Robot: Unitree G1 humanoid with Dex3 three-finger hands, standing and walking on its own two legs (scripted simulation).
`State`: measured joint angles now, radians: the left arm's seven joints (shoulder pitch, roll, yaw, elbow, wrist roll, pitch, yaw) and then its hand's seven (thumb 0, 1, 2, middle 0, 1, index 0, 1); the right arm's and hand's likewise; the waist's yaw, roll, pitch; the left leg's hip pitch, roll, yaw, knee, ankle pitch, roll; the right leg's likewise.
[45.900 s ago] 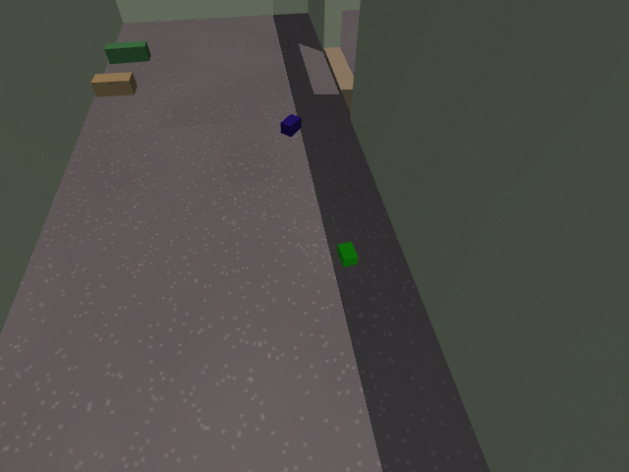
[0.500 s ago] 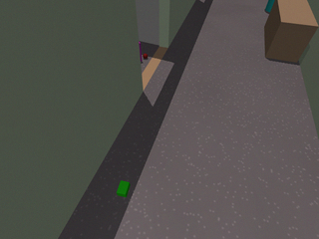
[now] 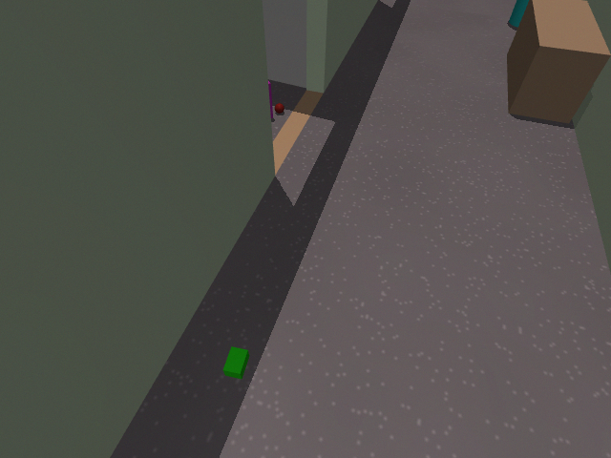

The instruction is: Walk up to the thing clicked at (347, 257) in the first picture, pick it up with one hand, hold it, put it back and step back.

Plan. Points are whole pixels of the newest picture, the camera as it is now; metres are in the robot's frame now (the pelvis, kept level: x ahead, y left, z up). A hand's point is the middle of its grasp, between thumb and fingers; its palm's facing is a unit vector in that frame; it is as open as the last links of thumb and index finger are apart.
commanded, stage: stand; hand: left
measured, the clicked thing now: (236, 362) +0.54 +0.23 -0.76
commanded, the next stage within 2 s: walk up in 0.94 s
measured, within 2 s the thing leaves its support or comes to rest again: neither
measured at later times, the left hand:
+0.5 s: hand out of the picture +0.08 +0.26 -0.16, palm faces -0.02 -0.94 -0.34, open 7.4 cm
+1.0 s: hand out of the picture +0.08 +0.26 -0.16, palm faces -0.02 -0.94 -0.33, open 7.4 cm
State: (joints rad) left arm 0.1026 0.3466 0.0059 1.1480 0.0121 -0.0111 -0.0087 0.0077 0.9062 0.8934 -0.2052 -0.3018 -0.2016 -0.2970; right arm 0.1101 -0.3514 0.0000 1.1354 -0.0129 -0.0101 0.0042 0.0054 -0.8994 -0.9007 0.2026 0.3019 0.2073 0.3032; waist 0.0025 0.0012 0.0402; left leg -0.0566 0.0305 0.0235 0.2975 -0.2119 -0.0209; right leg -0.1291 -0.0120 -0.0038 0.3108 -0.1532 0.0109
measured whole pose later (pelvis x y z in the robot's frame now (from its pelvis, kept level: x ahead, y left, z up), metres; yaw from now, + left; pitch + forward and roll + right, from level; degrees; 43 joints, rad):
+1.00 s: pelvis +0.01 +0.01 +0.00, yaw +0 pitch -2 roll +0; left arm 0.14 0.35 0.02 1.10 0.02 -0.02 -0.02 0.01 0.91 0.89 -0.21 -0.30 -0.20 -0.30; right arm 0.14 -0.36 -0.03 1.09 -0.03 -0.01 0.02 0.01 -0.90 -0.90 0.20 0.30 0.21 0.30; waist 0.01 0.00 0.04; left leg -0.06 0.02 0.03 0.37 -0.30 0.01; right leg -0.14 -0.02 0.00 0.39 -0.24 0.00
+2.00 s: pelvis +0.10 -0.01 -0.03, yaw -5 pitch -3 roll +1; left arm 0.23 0.36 0.05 0.91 0.04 0.01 0.01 0.01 0.91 0.89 -0.21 -0.30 -0.20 -0.30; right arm 0.10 -0.39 -0.06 0.86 -0.01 0.08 0.00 0.01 -0.90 -0.90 0.20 0.30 0.21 0.30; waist 0.04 0.03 0.16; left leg -0.47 -0.07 -0.08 0.94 -0.48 0.01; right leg -0.23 0.00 0.01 0.67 -0.39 -0.03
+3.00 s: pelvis +0.08 +0.01 +0.00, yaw -2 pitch -3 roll +0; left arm 0.10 0.35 0.02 1.13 0.01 -0.01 -0.01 0.01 0.91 0.89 -0.20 -0.30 -0.20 -0.30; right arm 0.12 -0.35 -0.01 1.12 -0.01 -0.01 0.01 0.01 -0.90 -0.90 0.20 0.30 0.21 0.30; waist 0.00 0.00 0.05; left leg -0.10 0.01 -0.03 0.35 -0.21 -0.01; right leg -0.12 -0.02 0.01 0.34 -0.17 0.02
